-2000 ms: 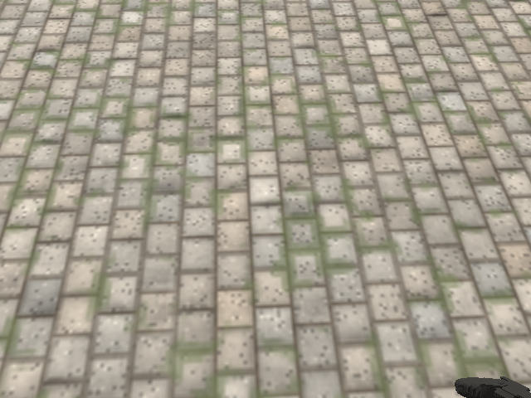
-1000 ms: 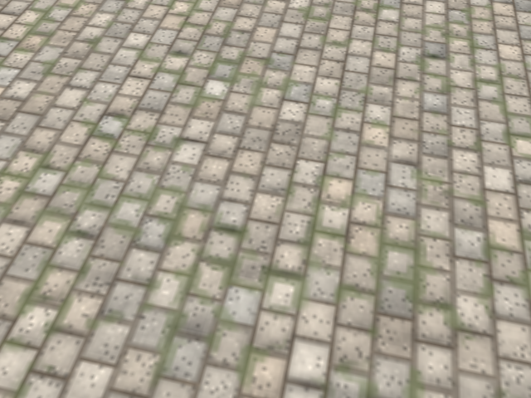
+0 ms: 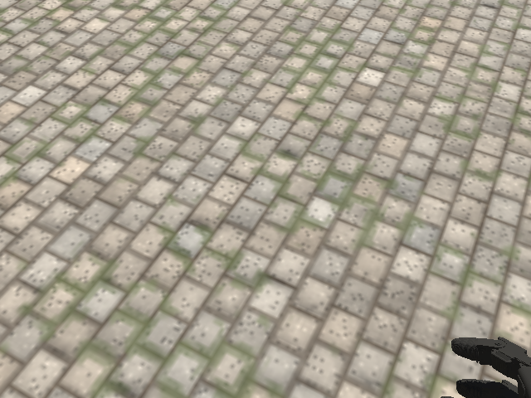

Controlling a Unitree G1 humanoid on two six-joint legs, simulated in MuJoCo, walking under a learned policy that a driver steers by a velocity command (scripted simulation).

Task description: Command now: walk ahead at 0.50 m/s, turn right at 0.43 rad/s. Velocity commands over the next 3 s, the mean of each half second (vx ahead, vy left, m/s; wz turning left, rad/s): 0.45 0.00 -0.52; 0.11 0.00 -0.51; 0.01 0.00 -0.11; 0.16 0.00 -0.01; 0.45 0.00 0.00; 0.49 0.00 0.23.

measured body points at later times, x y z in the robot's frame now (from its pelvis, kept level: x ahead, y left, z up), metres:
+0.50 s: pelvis +0.23 -0.06 -0.02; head +0.28 -0.09 +0.43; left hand +0.53 +0.11 -0.09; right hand +0.19 -0.36 -0.14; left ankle +0.10 +0.12 -0.68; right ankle +0.32 -0.17 -0.73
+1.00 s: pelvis +0.36 -0.08 +0.00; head +0.39 -0.08 +0.45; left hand +0.65 +0.07 -0.09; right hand +0.35 -0.39 -0.09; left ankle +0.46 +0.01 -0.73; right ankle +0.32 -0.17 -0.72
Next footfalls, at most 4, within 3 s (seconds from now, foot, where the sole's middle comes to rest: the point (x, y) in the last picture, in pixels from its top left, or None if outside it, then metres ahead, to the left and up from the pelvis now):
0.46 right None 0.36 -0.19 -0.77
0.94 left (301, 397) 0.49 -0.01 -0.77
1.24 right None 0.31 -0.21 -0.77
2.38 right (468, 345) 0.67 -0.43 -0.77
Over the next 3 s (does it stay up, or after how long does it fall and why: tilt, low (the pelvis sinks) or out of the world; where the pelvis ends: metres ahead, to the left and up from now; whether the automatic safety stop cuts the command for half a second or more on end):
stays up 0.91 -0.41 -0.01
